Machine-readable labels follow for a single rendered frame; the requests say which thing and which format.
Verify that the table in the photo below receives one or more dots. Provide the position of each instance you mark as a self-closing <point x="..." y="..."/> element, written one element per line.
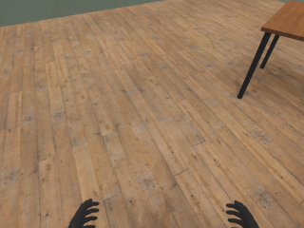
<point x="287" y="22"/>

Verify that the left robot hand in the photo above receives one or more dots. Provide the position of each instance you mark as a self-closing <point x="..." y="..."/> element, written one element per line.
<point x="80" y="218"/>

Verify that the right robot hand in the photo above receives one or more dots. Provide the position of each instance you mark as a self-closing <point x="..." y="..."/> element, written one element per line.
<point x="246" y="218"/>

